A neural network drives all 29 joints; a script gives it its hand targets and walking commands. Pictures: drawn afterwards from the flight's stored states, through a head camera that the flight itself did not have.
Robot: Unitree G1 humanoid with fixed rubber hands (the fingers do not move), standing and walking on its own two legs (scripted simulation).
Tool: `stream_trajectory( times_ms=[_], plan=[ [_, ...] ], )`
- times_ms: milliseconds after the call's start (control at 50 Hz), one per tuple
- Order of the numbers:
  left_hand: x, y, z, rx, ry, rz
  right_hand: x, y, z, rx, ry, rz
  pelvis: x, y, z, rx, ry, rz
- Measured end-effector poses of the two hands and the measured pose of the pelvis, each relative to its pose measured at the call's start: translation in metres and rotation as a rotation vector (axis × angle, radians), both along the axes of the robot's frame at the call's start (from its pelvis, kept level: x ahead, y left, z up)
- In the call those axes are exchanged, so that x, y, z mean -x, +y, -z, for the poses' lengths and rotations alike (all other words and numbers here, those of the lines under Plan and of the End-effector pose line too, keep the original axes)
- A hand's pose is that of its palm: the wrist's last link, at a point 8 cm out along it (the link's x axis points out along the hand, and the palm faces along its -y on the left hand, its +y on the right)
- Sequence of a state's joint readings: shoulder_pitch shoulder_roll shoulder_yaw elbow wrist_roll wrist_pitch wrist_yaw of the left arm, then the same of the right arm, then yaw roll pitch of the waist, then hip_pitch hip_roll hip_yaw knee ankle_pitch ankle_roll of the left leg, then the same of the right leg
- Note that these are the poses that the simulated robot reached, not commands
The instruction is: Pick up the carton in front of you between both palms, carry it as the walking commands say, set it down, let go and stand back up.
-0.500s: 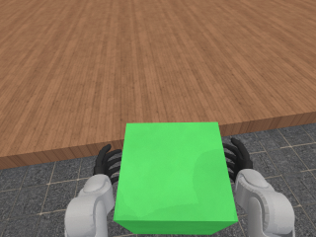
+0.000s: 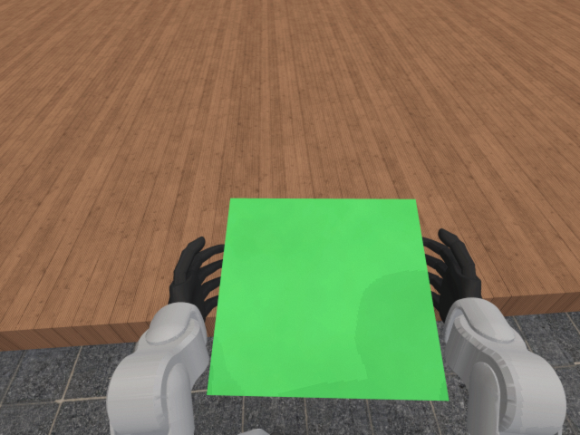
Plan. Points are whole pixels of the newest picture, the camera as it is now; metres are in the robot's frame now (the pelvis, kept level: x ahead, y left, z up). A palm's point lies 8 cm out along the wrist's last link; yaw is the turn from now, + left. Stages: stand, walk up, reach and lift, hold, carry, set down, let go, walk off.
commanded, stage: carry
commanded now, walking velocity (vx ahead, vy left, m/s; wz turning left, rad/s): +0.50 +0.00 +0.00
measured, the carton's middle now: (318, 311) +0.25 +0.00 +0.05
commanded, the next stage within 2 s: none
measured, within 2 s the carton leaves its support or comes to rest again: neither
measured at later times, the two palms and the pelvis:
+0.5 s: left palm (235, 102) +0.65 +0.16 +0.14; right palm (396, 100) +0.65 -0.15 +0.14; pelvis +0.31 -0.01 +0.00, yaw +2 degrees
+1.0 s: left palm (254, 28) +1.00 +0.16 +0.16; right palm (372, 29) +1.00 -0.15 +0.15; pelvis +0.67 +0.03 +0.04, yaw +0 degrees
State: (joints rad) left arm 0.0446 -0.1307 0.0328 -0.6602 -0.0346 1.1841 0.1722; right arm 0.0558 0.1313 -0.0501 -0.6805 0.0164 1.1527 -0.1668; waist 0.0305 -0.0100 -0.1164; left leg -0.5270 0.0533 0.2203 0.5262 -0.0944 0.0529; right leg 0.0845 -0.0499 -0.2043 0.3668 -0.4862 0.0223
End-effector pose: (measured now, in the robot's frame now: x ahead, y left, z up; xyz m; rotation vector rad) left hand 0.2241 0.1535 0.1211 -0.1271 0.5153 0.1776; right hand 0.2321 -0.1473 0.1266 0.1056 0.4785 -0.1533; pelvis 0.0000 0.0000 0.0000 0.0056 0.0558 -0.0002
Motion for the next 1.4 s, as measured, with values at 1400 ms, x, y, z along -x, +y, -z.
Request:
stream_trajectory(
  times_ms=[1400],
  plan=[
    [-1.041, 0.098, -0.205, 0.019, -0.063, -0.236, -1.080, 0.093, -0.224, 0.016, -0.060, -0.098, -0.952, 0.037, -0.161, 0.044, 0.042, -0.189]
  ],
)
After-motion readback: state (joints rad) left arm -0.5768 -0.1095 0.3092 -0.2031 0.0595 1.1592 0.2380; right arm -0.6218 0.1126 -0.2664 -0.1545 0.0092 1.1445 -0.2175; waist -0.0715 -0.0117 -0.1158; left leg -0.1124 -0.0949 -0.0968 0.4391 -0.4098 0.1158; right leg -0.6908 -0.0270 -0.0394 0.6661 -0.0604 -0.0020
